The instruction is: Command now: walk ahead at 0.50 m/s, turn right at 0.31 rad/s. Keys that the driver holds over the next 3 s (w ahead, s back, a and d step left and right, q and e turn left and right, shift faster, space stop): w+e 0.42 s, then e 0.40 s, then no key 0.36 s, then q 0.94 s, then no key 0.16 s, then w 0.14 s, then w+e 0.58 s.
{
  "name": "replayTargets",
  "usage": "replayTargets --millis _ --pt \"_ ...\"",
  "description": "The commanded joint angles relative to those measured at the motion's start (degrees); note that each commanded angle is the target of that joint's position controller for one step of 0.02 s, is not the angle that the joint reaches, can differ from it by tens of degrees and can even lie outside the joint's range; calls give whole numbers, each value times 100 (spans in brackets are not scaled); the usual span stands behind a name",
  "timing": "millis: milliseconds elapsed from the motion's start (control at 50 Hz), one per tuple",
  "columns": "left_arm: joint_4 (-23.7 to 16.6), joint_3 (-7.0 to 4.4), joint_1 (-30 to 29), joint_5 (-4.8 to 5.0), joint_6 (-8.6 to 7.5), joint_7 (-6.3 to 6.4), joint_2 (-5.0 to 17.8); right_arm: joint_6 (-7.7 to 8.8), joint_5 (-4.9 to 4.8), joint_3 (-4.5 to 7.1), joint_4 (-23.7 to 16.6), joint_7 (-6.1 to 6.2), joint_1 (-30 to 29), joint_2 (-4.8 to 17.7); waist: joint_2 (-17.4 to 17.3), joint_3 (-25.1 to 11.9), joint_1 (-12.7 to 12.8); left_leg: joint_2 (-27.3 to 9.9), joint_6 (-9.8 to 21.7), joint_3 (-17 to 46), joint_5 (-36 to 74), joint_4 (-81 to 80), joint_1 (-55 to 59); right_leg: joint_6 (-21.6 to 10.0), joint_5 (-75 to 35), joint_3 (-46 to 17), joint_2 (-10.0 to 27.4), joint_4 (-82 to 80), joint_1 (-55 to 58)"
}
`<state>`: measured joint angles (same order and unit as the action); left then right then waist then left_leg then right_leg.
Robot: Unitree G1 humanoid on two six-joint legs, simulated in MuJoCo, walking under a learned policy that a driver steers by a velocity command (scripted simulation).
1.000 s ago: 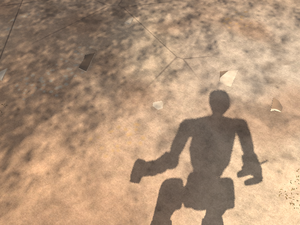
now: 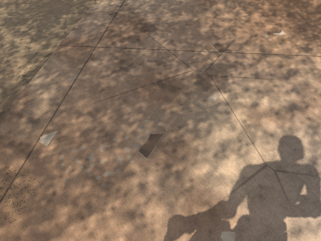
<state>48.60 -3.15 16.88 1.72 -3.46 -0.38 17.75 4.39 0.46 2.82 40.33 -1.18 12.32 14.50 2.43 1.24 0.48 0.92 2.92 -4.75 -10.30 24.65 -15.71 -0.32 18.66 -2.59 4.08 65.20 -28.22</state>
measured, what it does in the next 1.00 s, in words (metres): walks ahead, turning right: right foot, then left foot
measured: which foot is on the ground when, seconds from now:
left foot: down 0.00-0.38, up 0.40-0.80, down 0.82-1.00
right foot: up 0.00-0.36, down 0.38-0.82, up 0.84-1.00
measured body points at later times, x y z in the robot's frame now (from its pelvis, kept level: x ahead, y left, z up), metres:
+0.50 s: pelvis +0.27 -0.07 -0.01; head +0.31 -0.09 +0.44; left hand +0.48 +0.15 -0.11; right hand +0.29 -0.37 -0.13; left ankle +0.19 +0.10 -0.64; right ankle +0.31 -0.15 -0.74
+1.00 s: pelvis +0.44 -0.09 -0.01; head +0.48 -0.10 +0.44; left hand +0.72 +0.08 -0.11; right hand +0.43 -0.39 -0.10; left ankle +0.56 -0.04 -0.74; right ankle +0.33 -0.18 -0.67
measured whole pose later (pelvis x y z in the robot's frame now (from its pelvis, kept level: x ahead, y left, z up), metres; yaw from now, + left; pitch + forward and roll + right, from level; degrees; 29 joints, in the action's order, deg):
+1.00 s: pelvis +0.44 -0.09 -0.01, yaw -33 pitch +1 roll +0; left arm 39.1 -4.2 10.2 0.7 3.3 2.3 18.6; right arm 0.9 1.3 2.1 40.2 0.8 6.7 14.1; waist 1.5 3.0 -0.6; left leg 0.5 1.3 0.6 -6.5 26.5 -21.6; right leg 4.3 29.0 -5.3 -3.2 62.0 -26.4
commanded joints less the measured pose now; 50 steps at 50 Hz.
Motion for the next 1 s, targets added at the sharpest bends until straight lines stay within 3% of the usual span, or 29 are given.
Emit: replayTargets --millis 20,80,160,260,280,320,340,360,380,400,420,440,460,480,500,540,600,640,720,780,800,820,840,860,880,900,940,1000 --pt "-313 -108 164 -4 92 32 246 214 43 192 -134 10 -18 579 -799 -133 45 -1538 868 1172 783 -1656 640 93 -630 -354 367 22 -850" --pt "-453 -116 -200 -32 126 29 187 245 82 243 68 80 102 686 -595 25 5 -1506 839 577 1351 -1739 796 163 -1387 -486 317 -652 -1226" --pt "-674 -41 -902 -67 80 -116 44 199 30 284 235 162 236 871 -483 226 -231 -1418 670 -99 1442 -1851 948 84 -2374 -79 223 -2009 -1033" --pt "-1127 6 -1694 -59 82 -290 23 6 -93 362 532 204 692 1061 -412 474 -488 -1726 570 -421 1944 -1508 1977 -186 -1915 291 133 -2815 -1350" --pt "-1203 -8 -1734 -56 85 -325 56 -44 -116 377 559 213 696 1103 -456 444 -449 -1765 520 -491 2409 -1310 2146 -269 -1647 406 59 -2893 -1281" --pt "-1271 -96 -1512 -54 109 -361 224 -136 -141 419 540 259 601 1272 -678 123 -219 -1756 387 -659 4346 -578 2328 -488 -1040 772 -298 -2900 -646" --pt "-1209 -188 -1079 -45 127 -356 382 -189 -149 435 520 287 547 1344 -775 -171 47 -1710 314 -730 5196 122 2304 -625 -766 925 -535 -2884 -40" --pt "-1027 -346 -274 -31 133 -311 642 -230 -172 427 491 311 443 1366 -714 -594 515 -1534 158 -864 5300 1225 1926 -823 -964 960 -777 -3218 1120" --pt "-801 -552 685 -30 184 -198 1088 -195 -111 365 410 341 471 1254 -307 -1115 944 -1294 -99 -863 3901 2845 653 -1117 -1144 159 -462 -3442 2903" --pt "-807 -647 636 28 174 -126 1709 -39 117 89 99 239 991 358 1247 -1497 270 -99 -512 -511 -1728 4926 -2074 -2171 -459 -3023 1065 -3807 4846" --pt "-982 -521 808 -33 90 -137 1349 214 -75 95 40 147 540 673 649 -2333 620 147 -440 922 -2437 5658 -2767 -2514 163 -4613 1524 -4661 5300" --pt "-986 -427 535 -109 24 -142 1040 341 -293 173 -163 96 -81 957 393 -1527 707 -141 -326 1057 -1964 5603 -3199 -2200 -730 -3737 1396 -4782 4777" --pt "-1050 -378 132 -96 -10 -133 878 399 -244 148 -187 121 -170 924 -16 -975 429 -378 -275 1016 -1511 5140 -3005 -1983 -1850 -2891 1135 -4681 3893" --pt "-1143 -330 -306 -94 -5 -116 703 385 -77 188 -105 174 -143 964 -255 -623 160 -558 -341 966 -1306 4673 -2629 -1802 -2971 -2245 917 -4630 3043" --pt "-1254 -285 -541 -148 10 -78 573 306 6 242 -79 195 -32 1047 -218 -535 -40 -656 -406 971 -1210 4461 -2158 -1740 -3742 -1834 772 -4669 2428" --pt "-1299 -300 -663 -176 29 -30 637 124 47 227 -94 209 115 888 -190 -494 -235 -606 -583 856 -1092 3978 -1745 -1722 -4587 -1478 607 -4746 1746" --pt "-1222 -379 -590 -130 110 93 883 -5 71 120 -178 256 -128 610 -16 -534 -205 -295 -774 670 -337 2752 -1445 -1507 -4969 -948 210 -4628 1245" --pt "-1181 -384 -516 -55 236 176 874 -24 51 80 -225 226 -419 562 194 -726 -75 -76 -808 647 500 1962 -1085 -1234 -4540 -828 -20 -4465 1161" --pt "-1132 -371 -326 -50 412 248 822 -55 -27 109 -375 137 -942 706 354 -772 125 127 -776 879 792 1006 -925 -1003 -3373 -1446 66 -4088 1492" --pt "-1247 -339 -571 -62 442 271 718 18 5 213 -354 116 -707 889 510 -683 -111 91 -549 1026 735 249 -599 -831 -2641 -2063 51 -3541 1752" --pt "-1306 -302 -650 -67 430 267 602 69 48 245 -322 138 -503 959 449 -734 -241 -124 -377 1038 1472 -228 -73 -640 -2244 -2018 -189 -3137 1627" --pt "-1418 -197 -531 -165 394 256 276 78 156 308 -352 202 -244 1297 -267 -1205 -220 -1185 35 1870 3011 -145 1006 -351 -945 -1527 -624 -1963 1090" --pt "-1385 -138 437 -145 373 251 85 -19 321 309 -352 229 -203 1442 -1735 -1610 252 -2497 1211 3593 4529 -96 2185 19 2346 -933 -1426 -699 -157" --pt "-1217 -234 776 -122 388 225 649 -96 127 297 -328 217 -167 1192 -1706 -1795 247 -2785 1597 4341 3326 -249 2072 243 2270 -853 -967 205 -506" --pt "-1131 -339 327 -64 472 245 980 -132 67 197 -440 221 -343 835 -1121 -1329 36 -2317 1376 3573 2567 -244 1691 381 1831 -769 -793 652 -622" --pt "-1122 -352 7 -72 573 288 947 -193 81 142 -448 212 -483 706 -783 -1075 -7 -1922 1111 2949 1958 -298 1290 454 1474 -639 -717 735 -633" --pt "-1199 -299 -206 -96 694 303 705 -291 64 104 -428 215 -766 734 -834 -623 66 -1508 949 2292 1350 -576 433 520 1077 -530 -607 402 -299" --pt "-1183 -142 -169 -121 649 267 256 -346 83 114 -340 214 -824 732 -1126 -670 86 -1147 907 1599 1468 -680 185 524 915 -81 -567 -967 433"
